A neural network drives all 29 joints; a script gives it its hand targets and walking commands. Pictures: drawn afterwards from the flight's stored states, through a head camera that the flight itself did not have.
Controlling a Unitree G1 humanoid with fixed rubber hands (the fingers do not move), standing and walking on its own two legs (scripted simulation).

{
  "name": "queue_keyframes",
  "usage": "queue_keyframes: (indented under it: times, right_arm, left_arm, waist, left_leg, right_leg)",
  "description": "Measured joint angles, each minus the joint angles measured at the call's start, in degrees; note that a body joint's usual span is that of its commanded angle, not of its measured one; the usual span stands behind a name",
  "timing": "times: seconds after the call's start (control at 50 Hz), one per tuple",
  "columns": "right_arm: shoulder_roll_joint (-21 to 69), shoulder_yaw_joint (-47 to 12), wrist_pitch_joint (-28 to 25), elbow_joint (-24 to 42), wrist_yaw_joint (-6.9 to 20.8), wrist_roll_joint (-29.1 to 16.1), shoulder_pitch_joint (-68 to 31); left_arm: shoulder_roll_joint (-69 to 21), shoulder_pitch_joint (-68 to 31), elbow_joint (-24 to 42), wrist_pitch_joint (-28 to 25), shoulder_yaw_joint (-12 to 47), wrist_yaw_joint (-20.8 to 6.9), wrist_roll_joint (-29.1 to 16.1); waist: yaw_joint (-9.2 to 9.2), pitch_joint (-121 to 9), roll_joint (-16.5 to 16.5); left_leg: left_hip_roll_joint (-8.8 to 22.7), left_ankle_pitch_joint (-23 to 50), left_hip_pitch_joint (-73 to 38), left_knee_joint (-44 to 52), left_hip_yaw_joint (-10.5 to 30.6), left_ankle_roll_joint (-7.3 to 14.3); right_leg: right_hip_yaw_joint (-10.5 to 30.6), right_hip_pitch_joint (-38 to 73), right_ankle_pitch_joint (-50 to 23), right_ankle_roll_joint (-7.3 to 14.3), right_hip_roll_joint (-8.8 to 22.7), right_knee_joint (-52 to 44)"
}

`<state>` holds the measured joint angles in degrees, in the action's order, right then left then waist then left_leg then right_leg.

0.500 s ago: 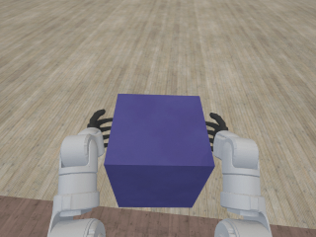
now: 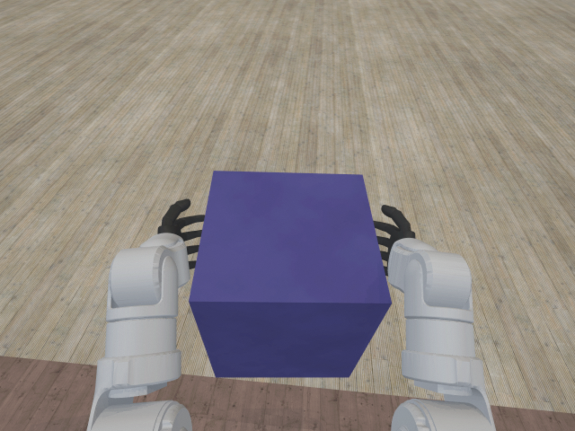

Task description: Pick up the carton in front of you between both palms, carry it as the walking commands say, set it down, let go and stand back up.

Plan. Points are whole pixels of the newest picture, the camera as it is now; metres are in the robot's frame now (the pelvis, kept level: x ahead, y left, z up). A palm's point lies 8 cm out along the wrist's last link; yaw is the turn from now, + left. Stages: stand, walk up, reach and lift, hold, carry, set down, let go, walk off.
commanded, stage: carry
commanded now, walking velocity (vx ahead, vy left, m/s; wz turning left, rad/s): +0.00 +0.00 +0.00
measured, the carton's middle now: (285, 280) +0.34 +0.00 +0.05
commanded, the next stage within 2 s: none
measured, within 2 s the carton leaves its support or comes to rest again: neither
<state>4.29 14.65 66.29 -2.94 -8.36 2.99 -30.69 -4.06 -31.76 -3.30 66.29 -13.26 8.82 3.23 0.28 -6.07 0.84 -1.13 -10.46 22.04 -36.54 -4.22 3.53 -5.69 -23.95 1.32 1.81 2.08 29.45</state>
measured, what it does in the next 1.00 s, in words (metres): stands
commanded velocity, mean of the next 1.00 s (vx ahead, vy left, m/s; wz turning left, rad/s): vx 0.00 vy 0.00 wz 0.00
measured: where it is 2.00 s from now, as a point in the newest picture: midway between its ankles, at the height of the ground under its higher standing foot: (264, 421)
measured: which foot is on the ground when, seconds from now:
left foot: down 0.00-1.00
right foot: down 0.00-1.00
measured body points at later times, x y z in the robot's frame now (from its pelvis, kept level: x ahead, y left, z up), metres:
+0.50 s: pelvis +0.02 +0.01 +0.00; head +0.03 +0.01 +0.45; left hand +0.37 +0.16 +0.11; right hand +0.37 -0.15 +0.11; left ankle +0.01 +0.10 -0.72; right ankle +0.06 -0.10 -0.73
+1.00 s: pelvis +0.03 +0.01 +0.00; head +0.03 +0.01 +0.45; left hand +0.38 +0.16 +0.11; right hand +0.37 -0.14 +0.10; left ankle +0.01 +0.10 -0.72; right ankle +0.06 -0.10 -0.73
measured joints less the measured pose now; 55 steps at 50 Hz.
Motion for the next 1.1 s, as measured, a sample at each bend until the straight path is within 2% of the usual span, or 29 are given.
queue_keyframes:
  times: [0.5,0.68,0.92,1.1]
  right_arm:
    - [0.5,-0.1,-0.4,4.4,0.2,0.3,0.9]
    - [0.5,0.3,-0.4,2.5,0.3,0.3,0.7]
    - [0.3,-0.2,-0.1,3.1,0.3,0.8,0.7]
    - [0.5,-0.4,-0.5,3.2,0.3,0.4,1.7]
  left_arm:
    - [-0.3,0.4,3.3,-0.8,0.4,0.0,-0.6]
    - [-0.1,0.4,2.2,-0.3,0.7,-0.1,0.0]
    - [0.2,-0.2,1.4,-0.6,0.5,-0.4,-0.8]
    - [-0.4,1.0,2.4,-0.7,0.3,-0.4,-0.3]
  waist:
    - [-0.36,2.2,-0.4]
    - [-0.13,1.3,-0.3]
    - [-0.97,1.9,-0.9]
    - [-0.33,0.9,-0.6]
  left_leg:
    - [0.1,-2.4,-0.7,-1.3,-0.5,0.7]
    - [0.0,-3.0,-1.5,-1.2,-0.7,1.0]
    - [0.1,-3.2,-1.4,-1.6,-0.9,1.0]
    - [0.0,-3.0,-1.9,-0.7,-0.8,0.7]
  right_leg:
    - [0.1,0.6,2.2,-0.8,0.2,1.3]
    - [0.1,1.3,2.7,-1.2,0.5,1.4]
    - [0.1,1.1,3.2,-1.2,0.7,2.1]
    - [-0.2,1.3,3.5,-1.0,0.9,2.0]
